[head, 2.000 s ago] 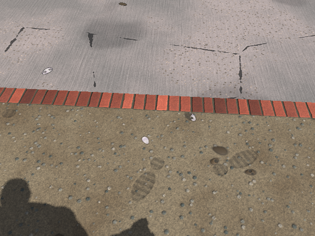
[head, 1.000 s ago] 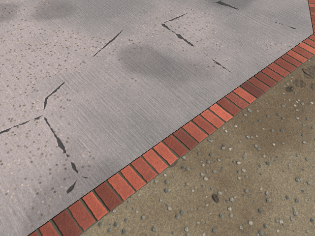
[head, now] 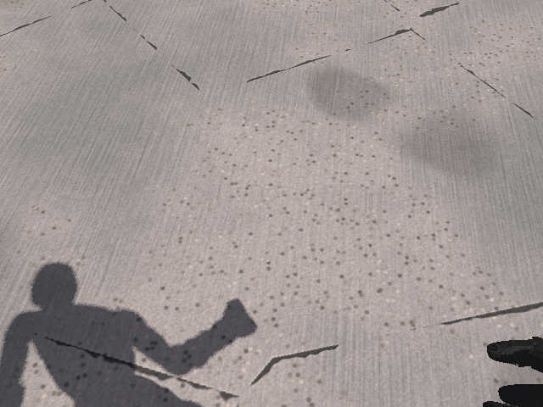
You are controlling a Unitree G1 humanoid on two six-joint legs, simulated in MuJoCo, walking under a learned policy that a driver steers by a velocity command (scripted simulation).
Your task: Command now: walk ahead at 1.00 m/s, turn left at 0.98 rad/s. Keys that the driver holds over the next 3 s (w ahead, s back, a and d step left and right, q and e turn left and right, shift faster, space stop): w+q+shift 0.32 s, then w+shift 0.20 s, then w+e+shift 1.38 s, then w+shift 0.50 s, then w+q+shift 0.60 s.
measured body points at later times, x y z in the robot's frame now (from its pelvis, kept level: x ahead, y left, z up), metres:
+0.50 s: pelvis +0.50 -0.03 -0.09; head +0.51 -0.04 +0.36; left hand +0.43 +0.24 -0.21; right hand +0.75 -0.23 -0.19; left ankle +0.38 +0.04 -0.69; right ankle +0.59 -0.15 -0.81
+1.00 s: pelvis +0.91 +0.17 -0.07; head +0.92 +0.17 +0.38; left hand +0.97 +0.47 -0.18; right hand +0.98 -0.11 -0.19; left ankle +0.81 +0.23 -0.81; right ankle +0.99 +0.06 -0.71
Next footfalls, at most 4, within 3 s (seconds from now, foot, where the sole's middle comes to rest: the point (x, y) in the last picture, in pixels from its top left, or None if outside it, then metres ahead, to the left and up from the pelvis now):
0.06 left None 0.20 0.01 -0.85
0.36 right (354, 358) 0.63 -0.13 -0.85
0.76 left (223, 278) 0.85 0.25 -0.85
1.22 right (258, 167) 1.30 0.18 -0.85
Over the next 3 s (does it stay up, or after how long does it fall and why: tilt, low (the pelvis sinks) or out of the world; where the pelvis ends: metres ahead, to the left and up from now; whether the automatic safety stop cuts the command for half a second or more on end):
stays up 2.50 -0.57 -0.09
